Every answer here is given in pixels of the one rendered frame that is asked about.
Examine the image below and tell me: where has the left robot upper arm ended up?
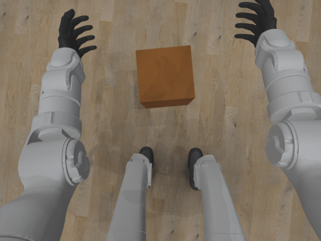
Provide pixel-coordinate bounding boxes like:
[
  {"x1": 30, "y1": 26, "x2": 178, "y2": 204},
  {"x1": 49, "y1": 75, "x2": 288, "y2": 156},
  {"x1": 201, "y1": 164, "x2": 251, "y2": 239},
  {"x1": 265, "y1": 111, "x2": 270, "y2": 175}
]
[{"x1": 0, "y1": 138, "x2": 90, "y2": 241}]

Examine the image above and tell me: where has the carton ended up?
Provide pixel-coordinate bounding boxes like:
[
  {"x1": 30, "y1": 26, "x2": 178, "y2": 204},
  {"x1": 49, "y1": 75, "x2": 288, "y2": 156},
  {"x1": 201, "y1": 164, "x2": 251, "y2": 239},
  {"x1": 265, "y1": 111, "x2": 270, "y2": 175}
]
[{"x1": 135, "y1": 45, "x2": 195, "y2": 108}]

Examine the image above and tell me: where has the right robot foot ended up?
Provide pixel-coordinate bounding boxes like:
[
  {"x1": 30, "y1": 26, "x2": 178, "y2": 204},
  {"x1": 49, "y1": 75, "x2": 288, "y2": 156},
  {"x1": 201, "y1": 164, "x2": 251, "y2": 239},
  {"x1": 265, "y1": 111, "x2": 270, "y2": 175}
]
[{"x1": 188, "y1": 148, "x2": 203, "y2": 191}]

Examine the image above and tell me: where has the left robot forearm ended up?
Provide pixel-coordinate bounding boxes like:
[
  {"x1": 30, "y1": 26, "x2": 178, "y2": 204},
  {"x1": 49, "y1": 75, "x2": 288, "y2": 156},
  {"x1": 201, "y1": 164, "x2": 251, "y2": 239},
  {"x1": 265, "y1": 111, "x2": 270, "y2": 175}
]
[{"x1": 18, "y1": 47, "x2": 86, "y2": 184}]

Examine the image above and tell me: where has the right robot shin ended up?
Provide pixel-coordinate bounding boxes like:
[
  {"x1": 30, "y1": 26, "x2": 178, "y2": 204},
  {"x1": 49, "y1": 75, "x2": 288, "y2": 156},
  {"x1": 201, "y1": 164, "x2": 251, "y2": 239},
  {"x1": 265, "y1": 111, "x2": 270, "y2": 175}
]
[{"x1": 193, "y1": 155, "x2": 222, "y2": 179}]

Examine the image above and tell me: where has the right robot forearm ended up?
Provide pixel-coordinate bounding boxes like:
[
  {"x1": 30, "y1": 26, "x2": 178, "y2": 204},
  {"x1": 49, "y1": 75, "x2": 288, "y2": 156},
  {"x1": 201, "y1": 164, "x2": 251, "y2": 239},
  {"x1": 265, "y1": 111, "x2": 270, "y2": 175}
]
[{"x1": 255, "y1": 29, "x2": 321, "y2": 124}]

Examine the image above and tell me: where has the right robot hand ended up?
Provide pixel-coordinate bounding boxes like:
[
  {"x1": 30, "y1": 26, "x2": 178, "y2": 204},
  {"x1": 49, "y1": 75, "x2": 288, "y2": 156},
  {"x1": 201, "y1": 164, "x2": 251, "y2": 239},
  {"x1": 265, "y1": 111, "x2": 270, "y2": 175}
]
[{"x1": 234, "y1": 0, "x2": 277, "y2": 48}]

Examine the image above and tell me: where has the left robot hand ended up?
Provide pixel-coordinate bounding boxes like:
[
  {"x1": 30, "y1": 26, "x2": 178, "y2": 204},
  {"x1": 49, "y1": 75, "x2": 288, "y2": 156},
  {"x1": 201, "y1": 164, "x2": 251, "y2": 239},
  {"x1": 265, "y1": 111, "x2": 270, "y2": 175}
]
[{"x1": 58, "y1": 9, "x2": 97, "y2": 58}]

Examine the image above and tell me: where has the right robot upper arm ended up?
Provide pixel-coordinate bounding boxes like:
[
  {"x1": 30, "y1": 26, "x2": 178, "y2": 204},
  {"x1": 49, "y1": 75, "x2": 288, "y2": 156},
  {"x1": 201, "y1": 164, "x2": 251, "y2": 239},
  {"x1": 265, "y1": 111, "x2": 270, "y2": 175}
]
[{"x1": 265, "y1": 120, "x2": 321, "y2": 241}]

